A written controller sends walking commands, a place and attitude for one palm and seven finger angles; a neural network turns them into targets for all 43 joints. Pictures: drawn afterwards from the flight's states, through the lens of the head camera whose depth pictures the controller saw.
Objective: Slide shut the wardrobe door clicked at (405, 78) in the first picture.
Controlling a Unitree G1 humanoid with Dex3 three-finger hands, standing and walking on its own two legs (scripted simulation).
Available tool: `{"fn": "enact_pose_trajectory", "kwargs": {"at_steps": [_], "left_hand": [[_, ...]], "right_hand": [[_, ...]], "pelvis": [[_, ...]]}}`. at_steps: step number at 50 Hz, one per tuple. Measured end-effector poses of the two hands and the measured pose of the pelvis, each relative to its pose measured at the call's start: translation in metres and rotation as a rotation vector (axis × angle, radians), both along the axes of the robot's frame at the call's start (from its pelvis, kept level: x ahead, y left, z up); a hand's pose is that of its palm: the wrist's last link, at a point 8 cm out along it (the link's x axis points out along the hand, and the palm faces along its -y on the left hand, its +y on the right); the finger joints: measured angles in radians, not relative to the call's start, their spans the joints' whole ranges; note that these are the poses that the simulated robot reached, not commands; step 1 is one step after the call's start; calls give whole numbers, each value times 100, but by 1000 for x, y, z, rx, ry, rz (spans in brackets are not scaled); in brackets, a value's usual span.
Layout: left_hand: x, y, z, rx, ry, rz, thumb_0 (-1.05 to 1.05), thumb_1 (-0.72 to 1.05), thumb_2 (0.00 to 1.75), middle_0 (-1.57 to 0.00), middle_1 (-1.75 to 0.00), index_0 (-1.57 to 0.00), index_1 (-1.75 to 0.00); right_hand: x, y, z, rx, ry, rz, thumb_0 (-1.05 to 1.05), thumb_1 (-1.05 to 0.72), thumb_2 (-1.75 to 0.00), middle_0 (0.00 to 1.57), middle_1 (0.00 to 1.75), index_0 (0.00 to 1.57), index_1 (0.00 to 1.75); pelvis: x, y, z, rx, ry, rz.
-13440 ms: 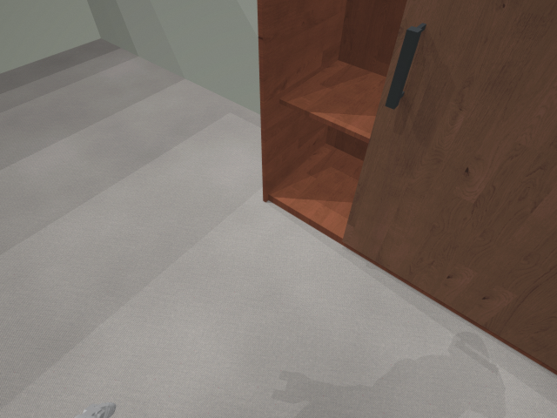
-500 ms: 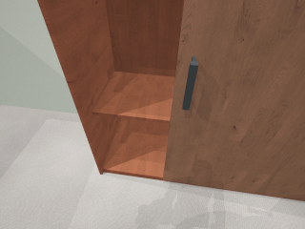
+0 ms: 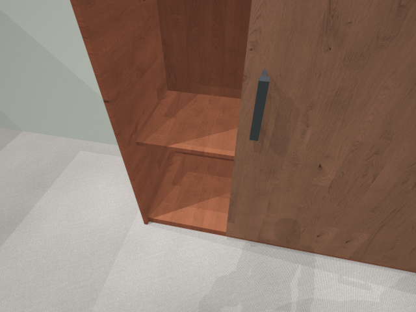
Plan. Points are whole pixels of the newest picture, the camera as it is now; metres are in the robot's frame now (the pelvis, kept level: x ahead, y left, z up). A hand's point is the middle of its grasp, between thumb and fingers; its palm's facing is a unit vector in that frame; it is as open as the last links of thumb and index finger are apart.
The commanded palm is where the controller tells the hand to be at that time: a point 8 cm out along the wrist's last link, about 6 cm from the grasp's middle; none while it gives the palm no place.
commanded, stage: come to a stop and stand still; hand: right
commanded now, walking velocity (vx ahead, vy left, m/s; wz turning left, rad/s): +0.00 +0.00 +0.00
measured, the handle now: (259, 106) +0.62 -0.09 +0.09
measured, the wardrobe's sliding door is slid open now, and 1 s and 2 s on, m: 0.43 0.43 0.43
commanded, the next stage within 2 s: look again from close up in 1.94 s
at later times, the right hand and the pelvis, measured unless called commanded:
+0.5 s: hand out of the picture -0.04 -0.20 -0.18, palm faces +0.04 +0.99 -0.15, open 7.4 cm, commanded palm none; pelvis -0.05 -0.04 +0.00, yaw +1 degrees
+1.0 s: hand out of the picture -0.09 -0.16 -0.17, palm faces +0.01 +0.99 -0.15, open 7.4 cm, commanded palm none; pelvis -0.05 -0.02 +0.01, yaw +1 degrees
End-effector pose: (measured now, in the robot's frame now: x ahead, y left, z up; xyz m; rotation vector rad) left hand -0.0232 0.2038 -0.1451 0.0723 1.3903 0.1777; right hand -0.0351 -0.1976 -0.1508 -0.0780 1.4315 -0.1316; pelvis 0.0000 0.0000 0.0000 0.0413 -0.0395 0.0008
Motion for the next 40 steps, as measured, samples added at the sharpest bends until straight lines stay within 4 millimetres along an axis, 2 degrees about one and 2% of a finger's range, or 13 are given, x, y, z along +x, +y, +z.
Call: {"fn": "enact_pose_trajectory", "kwargs": {"at_steps": [3, 7, 9, 11, 13, 16, 20, 25, 31, 40], "left_hand": [[-2, 0, 0, 3, 11, -13, 0, 91, 90, -20, -30, -20, -30], [4, 6, 3, 21, -5, -38, 0, 91, 90, -20, -30, -20, -30], [6, 9, 6, 40, -22, -35, 0, 91, 90, -20, -30, -20, -30], [5, 10, 10, 59, -58, -14, 0, 91, 90, -20, -30, -20, -30], [-2, 9, 11, 79, -92, 3, 0, 91, 90, -20, -30, -20, -30], [-20, -1, 8, 99, -69, -7, 0, 91, 90, -19, -30, -20, -29], [-40, -19, 11, 73, -15, -19, 0, 91, 90, -19, -30, -20, -29], [-50, -35, 9, 36, 6, -16, 1, 91, 90, -20, -30, -20, -30], [-62, -38, 6, 6, 17, 6, 1, 92, 90, -20, -30, -20, -30], [-60, -25, 4, 2, 26, -5, 0, 91, 90, -20, -30, -20, -30]], "right_hand": [[-12, -3, 3, -6, -5, -30, 1, -90, -90, 20, 30, 20, 30], [-47, -4, 8, -15, 24, -80, 0, -91, -90, 20, 30, 20, 30], [-65, -6, 6, -12, 62, -97, 0, -90, -90, 20, 30, 20, 30], [-73, -10, 0, -7, 97, -83, 0, -90, -90, 20, 30, 20, 30], [-70, -16, -8, 5, 99, -52, 1, -90, -90, 20, 30, 20, 30], [-55, -29, -17, 21, 51, -34, 1, -90, -90, 20, 30, 20, 30], [-31, -44, -9, 5, -32, -11, 1, -91, -90, 20, 30, 20, 30], [-15, -53, -1, -22, -91, 15, 0, -91, -90, 20, 30, 20, 30], [-19, -54, 7, -33, -69, 48, 0, -91, -90, 20, 30, 20, 30], [-45, -42, 10, -34, -7, 37, 0, -91, -90, 20, 30, 20, 30]], "pelvis": [[-7, -3, 2, -7, 4, 1], [-17, -7, 4, -9, -3, -13], [-23, -10, 4, -6, -4, -21], [-27, -13, 1, -10, -3, -9], [-30, -17, -3, -8, -1, 11], [-39, -26, -9, -10, 1, 10], [-45, -34, -1, -22, 10, 16], [-50, -37, 2, -40, 31, 21], [-56, -38, 5, -35, 27, 22], [-59, -30, 5, -39, 31, 20]]}}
